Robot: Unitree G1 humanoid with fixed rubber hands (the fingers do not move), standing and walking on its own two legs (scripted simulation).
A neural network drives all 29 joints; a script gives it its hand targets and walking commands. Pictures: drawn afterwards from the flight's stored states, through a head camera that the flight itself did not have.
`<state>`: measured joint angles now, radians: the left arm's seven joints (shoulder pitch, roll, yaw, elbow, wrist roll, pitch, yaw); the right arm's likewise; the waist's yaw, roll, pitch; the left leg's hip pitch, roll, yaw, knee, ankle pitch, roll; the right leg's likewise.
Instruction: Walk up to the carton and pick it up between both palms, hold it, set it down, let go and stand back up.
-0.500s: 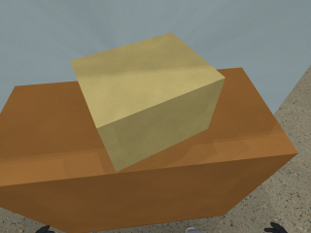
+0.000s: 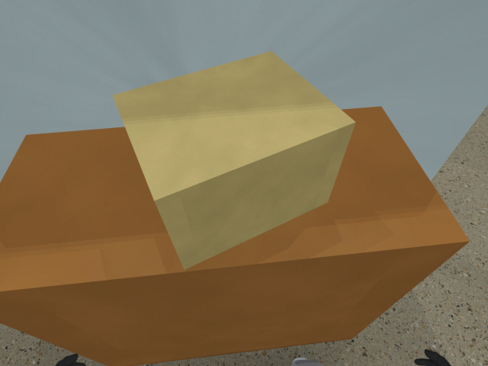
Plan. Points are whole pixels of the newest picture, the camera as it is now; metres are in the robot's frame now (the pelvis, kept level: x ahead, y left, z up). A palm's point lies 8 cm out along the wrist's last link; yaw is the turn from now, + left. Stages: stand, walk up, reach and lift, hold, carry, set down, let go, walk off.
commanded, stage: walk up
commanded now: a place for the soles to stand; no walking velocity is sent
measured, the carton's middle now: (230, 153) +0.45 +0.03 +0.10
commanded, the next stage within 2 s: none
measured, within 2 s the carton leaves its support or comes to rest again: neither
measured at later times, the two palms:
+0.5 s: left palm out of the picture +0.10 +0.33 -0.08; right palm out of the picture +0.10 -0.31 -0.10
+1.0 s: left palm out of the picture +0.09 +0.33 -0.08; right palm out of the picture +0.10 -0.31 -0.10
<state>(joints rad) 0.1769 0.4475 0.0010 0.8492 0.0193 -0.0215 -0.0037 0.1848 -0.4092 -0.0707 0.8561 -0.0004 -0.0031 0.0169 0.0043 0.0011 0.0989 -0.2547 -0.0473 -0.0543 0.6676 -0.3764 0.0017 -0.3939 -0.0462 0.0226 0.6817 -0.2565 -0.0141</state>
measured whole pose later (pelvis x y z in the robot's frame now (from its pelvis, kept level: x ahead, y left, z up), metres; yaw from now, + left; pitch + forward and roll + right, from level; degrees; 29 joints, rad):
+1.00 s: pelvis +0.00 +0.01 +0.00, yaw +1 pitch -2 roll +1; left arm 0.18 0.45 0.00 0.85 0.02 -0.02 0.00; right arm 0.20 -0.41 -0.07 0.86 0.00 0.00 0.02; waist 0.01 0.00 0.10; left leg -0.26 -0.06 -0.06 0.67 -0.37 0.01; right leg -0.39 -0.06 0.02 0.68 -0.26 -0.01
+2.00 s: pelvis -0.01 +0.02 +0.00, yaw +5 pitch -2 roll +0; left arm 0.18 0.45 0.00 0.85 0.02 -0.02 0.00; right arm 0.20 -0.41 -0.07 0.86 0.00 -0.02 0.02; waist 0.01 -0.01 0.07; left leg -0.29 -0.08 -0.12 0.68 -0.35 0.02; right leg -0.36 -0.04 0.02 0.62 -0.23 0.01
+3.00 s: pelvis -0.02 -0.03 +0.01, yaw +0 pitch -8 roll +2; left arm 0.12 0.41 0.07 0.34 0.01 0.38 0.05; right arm 0.16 -0.40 -0.14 0.66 -0.01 -0.07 0.10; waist 0.05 0.01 0.12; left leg -0.12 0.01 -0.05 0.54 -0.29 -0.05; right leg -0.21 0.02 0.02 0.60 -0.25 -0.03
